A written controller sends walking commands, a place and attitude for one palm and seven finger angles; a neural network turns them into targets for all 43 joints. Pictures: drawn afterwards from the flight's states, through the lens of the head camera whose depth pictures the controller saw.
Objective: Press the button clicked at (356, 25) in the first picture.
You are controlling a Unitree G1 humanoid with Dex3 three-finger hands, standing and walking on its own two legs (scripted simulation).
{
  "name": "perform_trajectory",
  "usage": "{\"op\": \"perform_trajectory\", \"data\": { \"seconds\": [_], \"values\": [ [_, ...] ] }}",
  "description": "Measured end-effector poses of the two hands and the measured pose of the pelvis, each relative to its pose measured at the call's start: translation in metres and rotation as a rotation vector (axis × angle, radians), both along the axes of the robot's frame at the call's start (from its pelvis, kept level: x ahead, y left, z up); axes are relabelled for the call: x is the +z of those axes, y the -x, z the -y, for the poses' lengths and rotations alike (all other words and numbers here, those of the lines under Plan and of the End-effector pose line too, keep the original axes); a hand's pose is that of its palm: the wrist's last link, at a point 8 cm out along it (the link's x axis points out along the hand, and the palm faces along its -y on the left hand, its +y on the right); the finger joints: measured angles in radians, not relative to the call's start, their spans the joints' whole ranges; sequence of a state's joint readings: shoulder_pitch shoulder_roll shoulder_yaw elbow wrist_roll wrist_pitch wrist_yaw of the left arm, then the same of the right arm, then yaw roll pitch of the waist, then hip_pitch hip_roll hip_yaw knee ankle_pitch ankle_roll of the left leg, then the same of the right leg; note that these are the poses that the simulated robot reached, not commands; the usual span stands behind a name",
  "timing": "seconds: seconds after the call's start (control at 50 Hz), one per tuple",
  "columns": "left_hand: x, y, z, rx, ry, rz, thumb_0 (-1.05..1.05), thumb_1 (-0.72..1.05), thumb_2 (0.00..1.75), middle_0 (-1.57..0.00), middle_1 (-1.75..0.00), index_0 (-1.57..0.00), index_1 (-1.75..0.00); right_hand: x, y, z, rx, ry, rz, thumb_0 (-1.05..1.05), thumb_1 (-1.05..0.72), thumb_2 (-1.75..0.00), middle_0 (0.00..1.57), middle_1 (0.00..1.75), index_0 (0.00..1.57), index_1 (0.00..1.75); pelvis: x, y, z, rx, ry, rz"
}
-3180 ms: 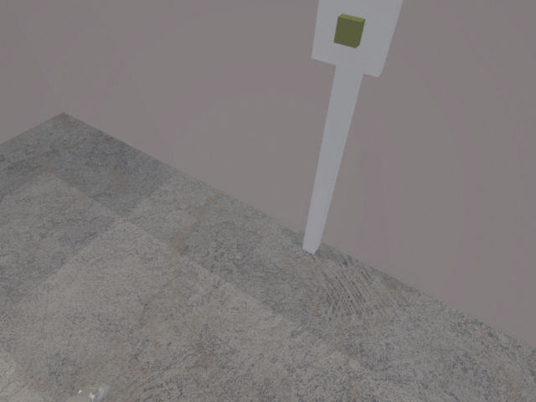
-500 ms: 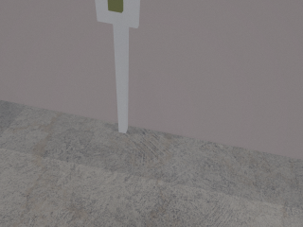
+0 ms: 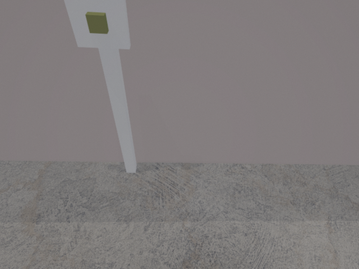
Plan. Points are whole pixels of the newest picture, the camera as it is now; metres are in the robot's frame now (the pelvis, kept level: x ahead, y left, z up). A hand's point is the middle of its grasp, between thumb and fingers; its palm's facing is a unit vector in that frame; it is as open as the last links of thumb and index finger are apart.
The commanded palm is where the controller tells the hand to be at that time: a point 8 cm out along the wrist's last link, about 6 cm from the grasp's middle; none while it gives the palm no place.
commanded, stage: take the last steps up to it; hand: left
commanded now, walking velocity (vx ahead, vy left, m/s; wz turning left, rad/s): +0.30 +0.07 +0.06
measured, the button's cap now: (97, 22) +0.79 +0.26 +0.18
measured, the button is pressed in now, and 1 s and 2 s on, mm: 0 0 0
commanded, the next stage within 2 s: come to a stop and stand still in 0.58 s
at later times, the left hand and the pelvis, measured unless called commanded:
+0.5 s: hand out of the picture +0.16 +0.17 -0.17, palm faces +0.15 -0.96 -0.24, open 7.1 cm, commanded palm none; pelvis +0.17 -0.02 +0.00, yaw +5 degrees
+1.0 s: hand (80, 233) +0.27 +0.27 -0.20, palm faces +0.12 -0.98 -0.15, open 7.3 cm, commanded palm none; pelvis +0.25 +0.08 +0.00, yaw +2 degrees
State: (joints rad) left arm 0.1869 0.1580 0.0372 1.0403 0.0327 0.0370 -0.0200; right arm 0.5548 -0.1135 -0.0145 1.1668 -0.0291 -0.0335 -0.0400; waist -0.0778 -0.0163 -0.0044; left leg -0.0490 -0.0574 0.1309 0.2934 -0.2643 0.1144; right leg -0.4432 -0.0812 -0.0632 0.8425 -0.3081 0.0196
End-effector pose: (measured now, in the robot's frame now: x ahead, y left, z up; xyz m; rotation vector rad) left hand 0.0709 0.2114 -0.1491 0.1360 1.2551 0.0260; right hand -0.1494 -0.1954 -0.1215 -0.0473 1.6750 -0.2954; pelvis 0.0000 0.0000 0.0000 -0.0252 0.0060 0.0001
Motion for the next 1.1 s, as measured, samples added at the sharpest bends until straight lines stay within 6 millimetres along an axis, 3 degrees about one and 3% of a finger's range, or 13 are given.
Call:
{"op": "perform_trajectory", "data": {
  "seconds": [0.06,0.12,0.2,0.26,0.34,0.4,0.48,0.6,0.7,0.76,0.84,0.98,1.1],
  "values": [
    [0.003,-0.033,0.012,-0.016,0.006,0.04,0.01,0.91,0.9,-0.19,-0.3,-0.2,-0.3,-0.001,0.001,-0.006,-0.018,-0.029,-0.046,0.0,-0.91,-0.9,0.2,0.3,0.2,0.3,-0.002,-0.015,0.004,0.006,-0.007,0.0],
    [0.005,-0.069,0.025,-0.03,0.007,0.083,0.01,0.91,0.9,-0.19,-0.3,-0.2,-0.3,-0.004,-0.01,-0.007,-0.026,-0.053,-0.068,0.0,-0.91,-0.9,0.2,0.3,0.2,0.3,-0.005,-0.035,0.01,0.009,-0.014,0.0],
    [0.006,-0.118,0.041,-0.035,0.003,0.145,0.01,0.91,0.9,-0.19,-0.3,-0.2,-0.3,-0.016,-0.041,-0.001,-0.024,-0.083,-0.071,0.0,-0.91,-0.9,0.2,0.3,0.2,0.3,-0.013,-0.066,0.021,0.01,-0.02,0.004],
    [0.001,-0.142,0.049,0.0,-0.004,0.204,0.01,0.91,0.9,-0.2,-0.3,-0.2,-0.3,-0.031,-0.079,0.012,0.001,-0.102,-0.054,0.0,-0.91,-0.9,0.2,0.3,0.2,0.3,-0.023,-0.09,0.032,0.034,-0.013,0.016],
    [0.003,-0.128,0.041,0.119,-0.02,0.189,0.0,0.91,0.89,-0.2,-0.3,-0.21,-0.3,-0.036,-0.167,0.04,0.094,-0.079,0.065,0.0,-0.91,-0.9,0.2,0.3,0.2,0.3,-0.016,-0.118,0.038,0.063,-0.019,0.033],
    [0.011,-0.114,0.014,0.205,-0.094,0.156,-0.04,0.96,0.89,-0.2,-0.3,-0.21,-0.3,-0.035,-0.249,0.058,0.171,-0.041,0.201,0.0,-0.91,-0.9,0.2,0.3,0.2,0.3,-0.009,-0.136,0.036,0.073,-0.013,0.03],
    [0.011,-0.082,-0.006,0.214,-0.129,0.004,-0.04,0.96,0.89,-0.2,-0.3,-0.2,-0.3,-0.026,-0.351,0.064,0.241,0.0,0.381,0.0,-0.91,-0.9,0.19,0.3,0.19,0.3,-0.005,-0.16,0.024,0.079,-0.006,0.023],
    [0.001,-0.044,-0.017,0.266,-0.08,-0.209,-0.01,0.93,0.9,-0.19,-0.3,-0.2,-0.3,-0.012,-0.465,0.035,0.349,0.013,0.52,0.0,-0.92,-0.9,0.19,0.3,0.19,0.3,-0.008,-0.201,-0.007,0.089,0.007,0.017],
    [-0.022,-0.039,-0.033,0.305,-0.011,-0.338,0.0,0.92,0.9,-0.2,-0.3,-0.2,-0.3,-0.014,-0.527,-0.014,0.428,0.029,0.555,0.0,-0.91,-0.9,0.19,0.3,0.19,0.3,-0.024,-0.238,-0.045,0.091,0.007,0.02],
    [-0.025,-0.059,-0.048,0.288,0.004,-0.357,0.01,0.91,0.9,-0.2,-0.3,-0.2,-0.3,-0.012,-0.534,-0.038,0.418,0.037,0.558,0.0,-0.91,-0.9,0.19,0.3,0.2,0.3,-0.022,-0.249,-0.061,0.068,0.01,0.039],
    [-0.022,-0.105,-0.07,0.244,0.001,-0.291,0.01,0.91,0.9,-0.2,-0.3,-0.2,-0.3,-0.005,-0.522,-0.061,0.348,0.044,0.53,-0.01,-0.92,-0.9,0.2,0.3,0.2,0.3,-0.01,-0.258,-0.076,0.054,0.019,0.052],
    [-0.019,-0.179,-0.108,0.194,-0.028,-0.13,0.0,0.91,0.9,-0.19,-0.3,-0.2,-0.3,0.007,-0.494,-0.05,0.276,0.124,0.468,-0.03,-0.94,-0.9,0.2,0.3,0.2,0.3,-0.003,-0.255,-0.085,0.041,0.035,0.036],
    [-0.014,-0.203,-0.122,0.166,-0.06,-0.056,0.0,0.91,0.9,-0.19,-0.3,-0.2,-0.3,0.006,-0.447,-0.038,0.214,0.147,0.39,-0.01,-0.92,-0.9,0.2,0.3,0.2,0.3,-0.002,-0.247,-0.081,0.03,0.039,0.023]
  ]
}}
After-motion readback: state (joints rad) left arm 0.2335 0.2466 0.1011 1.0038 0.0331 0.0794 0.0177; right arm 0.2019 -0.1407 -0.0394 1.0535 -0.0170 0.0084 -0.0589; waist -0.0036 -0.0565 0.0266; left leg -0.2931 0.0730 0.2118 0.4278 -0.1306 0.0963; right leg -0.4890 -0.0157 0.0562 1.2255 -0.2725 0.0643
